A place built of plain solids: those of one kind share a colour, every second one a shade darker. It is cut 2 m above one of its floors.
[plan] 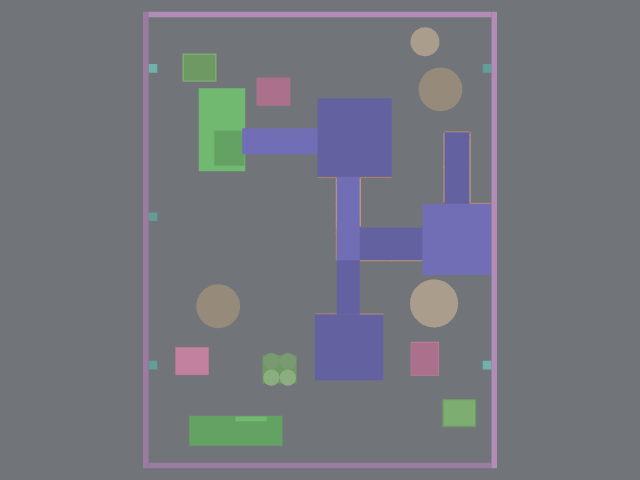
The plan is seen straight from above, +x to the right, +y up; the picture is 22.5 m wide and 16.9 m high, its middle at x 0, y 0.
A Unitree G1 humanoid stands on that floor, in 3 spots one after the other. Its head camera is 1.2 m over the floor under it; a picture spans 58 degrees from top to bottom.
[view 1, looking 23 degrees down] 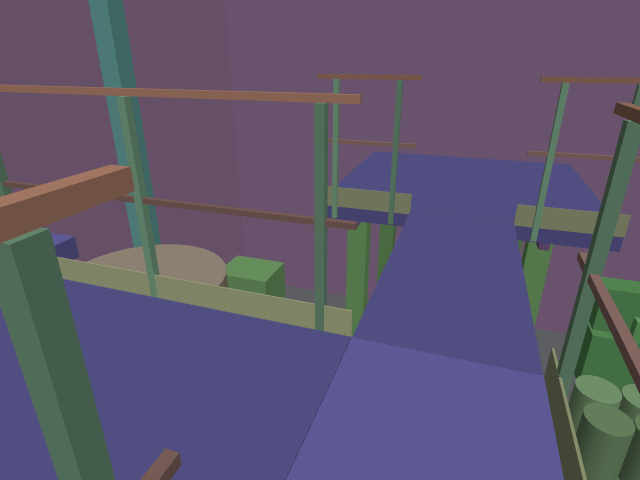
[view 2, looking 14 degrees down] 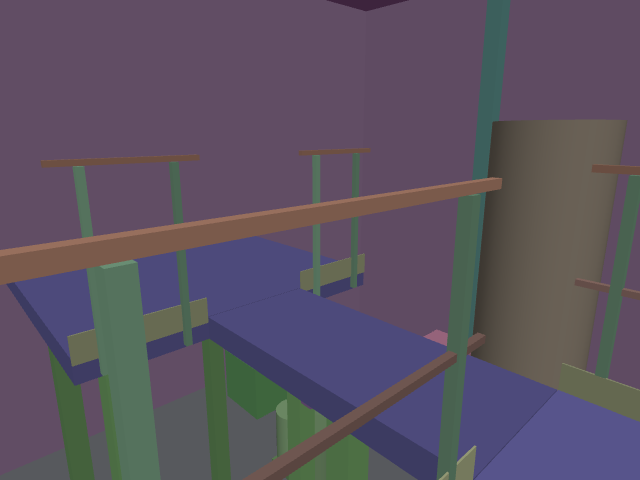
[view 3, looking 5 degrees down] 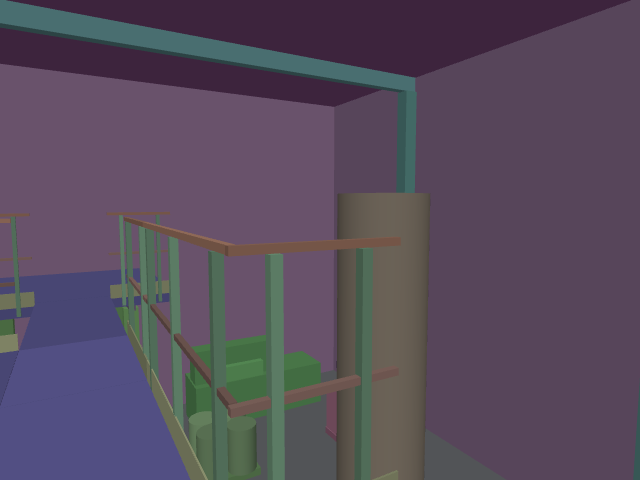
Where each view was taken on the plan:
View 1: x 1.00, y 0.92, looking -71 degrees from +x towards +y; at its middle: post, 1.88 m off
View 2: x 2.68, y -0.14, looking -133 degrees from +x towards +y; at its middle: post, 3.43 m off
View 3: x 1.00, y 3.47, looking -120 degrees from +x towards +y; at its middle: wall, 13.11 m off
